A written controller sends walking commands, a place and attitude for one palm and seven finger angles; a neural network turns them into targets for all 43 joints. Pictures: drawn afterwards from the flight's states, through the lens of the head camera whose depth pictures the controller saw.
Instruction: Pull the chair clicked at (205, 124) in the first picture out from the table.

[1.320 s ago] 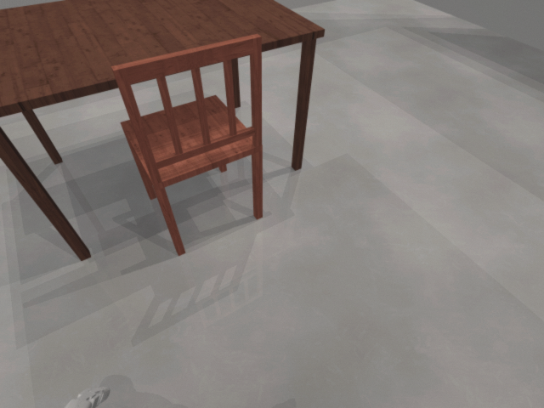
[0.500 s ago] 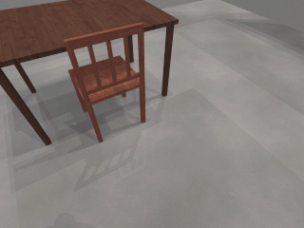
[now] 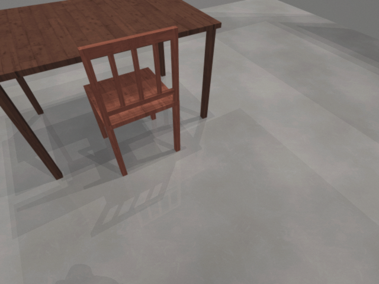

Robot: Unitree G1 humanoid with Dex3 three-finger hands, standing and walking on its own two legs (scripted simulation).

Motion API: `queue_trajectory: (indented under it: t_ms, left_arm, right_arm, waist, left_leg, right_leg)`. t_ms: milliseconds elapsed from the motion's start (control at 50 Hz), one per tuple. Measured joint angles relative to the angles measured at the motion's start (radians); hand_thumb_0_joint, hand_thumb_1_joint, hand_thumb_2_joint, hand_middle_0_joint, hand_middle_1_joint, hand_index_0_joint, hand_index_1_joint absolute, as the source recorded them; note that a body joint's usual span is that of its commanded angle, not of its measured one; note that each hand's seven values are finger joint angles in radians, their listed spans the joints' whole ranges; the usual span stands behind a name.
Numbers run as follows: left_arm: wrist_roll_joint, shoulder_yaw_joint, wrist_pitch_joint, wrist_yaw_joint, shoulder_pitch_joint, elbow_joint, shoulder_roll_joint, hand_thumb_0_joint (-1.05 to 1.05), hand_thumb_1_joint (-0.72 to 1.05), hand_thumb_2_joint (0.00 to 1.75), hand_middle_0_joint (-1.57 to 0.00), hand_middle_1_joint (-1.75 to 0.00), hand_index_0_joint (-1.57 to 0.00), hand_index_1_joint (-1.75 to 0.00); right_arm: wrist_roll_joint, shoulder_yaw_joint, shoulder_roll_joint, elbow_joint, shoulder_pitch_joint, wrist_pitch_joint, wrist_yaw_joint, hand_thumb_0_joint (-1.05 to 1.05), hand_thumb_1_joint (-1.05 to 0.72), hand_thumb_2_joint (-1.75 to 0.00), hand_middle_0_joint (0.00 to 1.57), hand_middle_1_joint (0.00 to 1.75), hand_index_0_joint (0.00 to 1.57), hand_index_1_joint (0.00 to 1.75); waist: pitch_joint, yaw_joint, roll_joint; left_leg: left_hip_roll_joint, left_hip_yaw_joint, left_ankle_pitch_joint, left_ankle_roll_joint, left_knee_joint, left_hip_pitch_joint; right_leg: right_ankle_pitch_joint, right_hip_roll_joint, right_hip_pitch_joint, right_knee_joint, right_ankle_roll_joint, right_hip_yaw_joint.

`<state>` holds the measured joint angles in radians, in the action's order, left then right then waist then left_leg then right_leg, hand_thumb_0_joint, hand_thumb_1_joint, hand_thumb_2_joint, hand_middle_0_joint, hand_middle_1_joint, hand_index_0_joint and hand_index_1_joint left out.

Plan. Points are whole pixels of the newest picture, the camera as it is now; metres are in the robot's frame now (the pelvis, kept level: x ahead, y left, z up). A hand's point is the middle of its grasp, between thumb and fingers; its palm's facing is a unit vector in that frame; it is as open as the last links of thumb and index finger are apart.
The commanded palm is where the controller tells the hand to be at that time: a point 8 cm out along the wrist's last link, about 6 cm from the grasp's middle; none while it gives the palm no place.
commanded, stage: look at it before walking up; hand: left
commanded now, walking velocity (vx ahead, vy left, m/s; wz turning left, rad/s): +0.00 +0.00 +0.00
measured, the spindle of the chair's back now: (138, 75) +0.98 +0.29 -0.12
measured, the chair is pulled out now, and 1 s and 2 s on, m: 0.00 0.00 0.00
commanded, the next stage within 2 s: walk to a spot facing it in 0.42 s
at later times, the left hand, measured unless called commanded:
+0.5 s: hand out of the picture +0.08 +0.25 -0.16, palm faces -0.03 -0.94 -0.33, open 7.4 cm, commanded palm none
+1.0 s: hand out of the picture +0.04 +0.17 -0.18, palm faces -0.13 -0.96 -0.26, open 7.3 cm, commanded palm none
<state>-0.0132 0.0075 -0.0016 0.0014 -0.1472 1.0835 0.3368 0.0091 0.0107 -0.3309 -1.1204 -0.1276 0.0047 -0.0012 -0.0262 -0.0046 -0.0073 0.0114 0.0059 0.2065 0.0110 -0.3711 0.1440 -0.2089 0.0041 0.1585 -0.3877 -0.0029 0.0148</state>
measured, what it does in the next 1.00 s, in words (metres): lifts its left foot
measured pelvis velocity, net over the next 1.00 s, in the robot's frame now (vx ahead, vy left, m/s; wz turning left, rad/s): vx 0.00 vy -0.03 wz -0.21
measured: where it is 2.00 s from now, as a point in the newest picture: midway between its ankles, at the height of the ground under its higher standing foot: (203, 275)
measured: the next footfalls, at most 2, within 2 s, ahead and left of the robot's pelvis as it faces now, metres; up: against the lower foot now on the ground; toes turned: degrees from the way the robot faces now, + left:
left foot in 1.44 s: +0.29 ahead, +0.05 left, +0.00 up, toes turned -21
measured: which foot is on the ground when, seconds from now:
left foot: down 0.00-0.90, up 0.92-1.00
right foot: down 0.00-1.00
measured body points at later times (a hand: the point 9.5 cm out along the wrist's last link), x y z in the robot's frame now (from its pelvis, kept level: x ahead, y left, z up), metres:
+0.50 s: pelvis +0.01 +0.00 +0.00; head +0.01 +0.00 +0.45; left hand +0.08 +0.30 -0.13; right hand +0.09 -0.29 -0.13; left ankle +0.00 +0.13 -0.75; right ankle +0.00 -0.12 -0.75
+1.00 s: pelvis +0.00 -0.03 -0.02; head +0.01 -0.06 +0.43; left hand +0.05 +0.22 -0.16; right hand +0.01 -0.29 -0.18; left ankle +0.00 +0.11 -0.69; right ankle -0.02 -0.11 -0.75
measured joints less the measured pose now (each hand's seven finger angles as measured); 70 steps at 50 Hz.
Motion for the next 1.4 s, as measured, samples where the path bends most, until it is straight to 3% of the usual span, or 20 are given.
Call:
queue_trajectory:
  t_ms: [540,640,780,860,900,920,960,1000,1060,1180,1300,1400]
  left_arm:
    - [0.000,0.000,-0.006,-0.003,0.008,-0.002,0.003,0.01,0.91,0.90,-0.21,-0.30,-0.21,-0.30]
    - [0.001,-0.009,0.012,-0.010,-0.003,-0.020,-0.004,0.01,0.91,0.90,-0.21,-0.30,-0.21,-0.30]
    - [-0.004,-0.025,0.055,-0.001,-0.046,-0.073,-0.043,0.01,0.91,0.90,-0.21,-0.30,-0.20,-0.30]
    - [-0.006,-0.040,0.069,0.016,-0.083,-0.099,-0.074,0.01,0.91,0.90,-0.20,-0.30,-0.20,-0.30]
    - [-0.010,-0.044,0.062,0.029,-0.119,-0.113,-0.095,0.01,0.91,0.90,-0.21,-0.30,-0.20,-0.30]
    - [-0.015,-0.046,0.049,0.031,-0.139,-0.122,-0.099,0.01,0.91,0.90,-0.21,-0.30,-0.21,-0.30]
    - [-0.015,-0.045,0.027,0.018,-0.165,-0.125,-0.119,0.01,0.91,0.90,-0.21,-0.30,-0.21,-0.30]
    - [-0.011,-0.045,0.011,0.009,-0.200,-0.122,-0.136,0.01,0.91,0.90,-0.21,-0.30,-0.21,-0.30]
    - [-0.007,-0.042,-0.007,0.007,-0.257,-0.104,-0.153,0.01,0.91,0.90,-0.21,-0.30,-0.21,-0.30]
    - [-0.008,-0.041,-0.030,0.010,-0.317,-0.068,-0.177,0.01,0.90,0.90,-0.21,-0.30,-0.21,-0.30]
    - [-0.015,-0.049,-0.044,-0.002,-0.330,-0.061,-0.177,0.01,0.90,0.90,-0.21,-0.30,-0.21,-0.30]
    - [-0.020,-0.058,-0.040,-0.011,-0.324,-0.061,-0.161,0.01,0.90,0.90,-0.21,-0.30,-0.21,-0.30]
  right_arm:
    - [-0.001,0.002,-0.001,0.004,0.019,0.003,0.001,0.00,-0.90,-0.90,0.20,0.30,0.20,0.30]
    - [0.001,-0.004,0.009,0.021,0.022,-0.005,0.012,0.00,-0.90,-0.90,0.20,0.30,0.20,0.30]
    - [0.004,-0.020,0.070,0.096,0.006,-0.029,0.020,0.00,-0.91,-0.90,0.20,0.30,0.20,0.30]
    - [0.008,-0.029,0.091,0.115,-0.018,-0.035,0.010,0.00,-0.90,-0.90,0.20,0.30,0.20,0.30]
    - [0.010,-0.035,0.086,0.117,-0.042,-0.043,0.003,0.00,-0.90,-0.90,0.20,0.30,0.20,0.30]
    - [0.009,-0.039,0.085,0.118,-0.054,-0.051,0.000,0.00,-0.90,-0.90,0.20,0.30,0.20,0.30]
    - [0.012,-0.047,0.080,0.112,-0.064,-0.066,-0.004,0.00,-0.90,-0.90,0.20,0.30,0.20,0.30]
    - [0.013,-0.051,0.081,0.110,-0.069,-0.065,-0.012,0.00,-0.91,-0.90,0.20,0.30,0.20,0.30]
    - [0.016,-0.056,0.085,0.127,-0.065,-0.046,-0.022,0.00,-0.91,-0.90,0.20,0.30,0.20,0.30]
    - [0.016,-0.071,0.084,0.168,-0.042,-0.019,-0.019,0.00,-0.91,-0.90,0.20,0.30,0.20,0.30]
    - [0.013,-0.071,0.096,0.174,-0.017,-0.018,-0.017,0.00,-0.91,-0.90,0.20,0.30,0.20,0.30]
    - [0.005,-0.058,0.128,0.197,0.015,-0.002,-0.020,0.00,-0.91,-0.90,0.20,0.30,0.20,0.30]
  waist:
    - [0.003,0.002,0.001]
    - [0.003,0.013,0.000]
    - [-0.027,0.016,-0.016]
    - [-0.044,0.029,-0.010]
    - [-0.028,0.034,0.018]
    - [-0.014,0.039,0.025]
    - [-0.012,0.043,0.048]
    - [-0.012,0.050,0.051]
    - [-0.003,0.051,0.033]
    - [0.010,0.043,0.025]
    - [0.026,0.065,0.027]
    - [0.030,0.085,0.005]
  left_leg:
    - [0.001,0.002,0.001,0.000,0.019,-0.021]
    - [0.009,0.024,0.015,0.003,-0.008,-0.009]
    - [0.026,0.095,0.070,0.005,-0.116,0.045]
    - [0.053,0.151,0.107,0.013,-0.172,0.048]
    - [0.086,0.165,0.150,0.023,-0.238,0.067]
    - [0.098,0.158,0.230,0.024,-0.318,0.104]
    - [0.088,0.077,0.305,0.023,-0.530,0.200]
    - [0.070,0.039,0.252,0.018,-0.665,0.275]
    - [0.064,0.034,0.134,0.028,-0.727,0.355]
    - [0.082,0.015,0.018,0.053,-0.671,0.432]
    - [0.084,0.014,0.032,0.059,-0.554,0.424]
    - [0.051,0.034,0.082,0.038,-0.364,0.342]
  right_leg:
    - [0.000,0.001,-0.020,0.019,0.000,0.002]
    - [-0.006,0.009,0.003,-0.011,0.000,0.023]
    - [-0.054,0.030,0.111,-0.171,-0.001,0.086]
    - [-0.222,0.011,0.178,-0.370,0.009,0.009]
    - [-0.222,0.005,0.145,-0.329,0.007,-0.026]
    - [-0.206,0.010,0.140,-0.293,-0.008,-0.024]
    - [-0.173,0.037,0.146,-0.305,-0.048,-0.036]
    - [-0.138,0.052,0.111,-0.243,-0.067,-0.031]
    - [-0.075,0.062,0.054,-0.114,-0.073,0.007]
    - [-0.021,0.072,-0.022,0.034,-0.066,0.076]
    - [-0.056,0.077,-0.082,0.067,-0.048,0.126]
    - [-0.136,0.061,-0.120,0.029,-0.014,0.177]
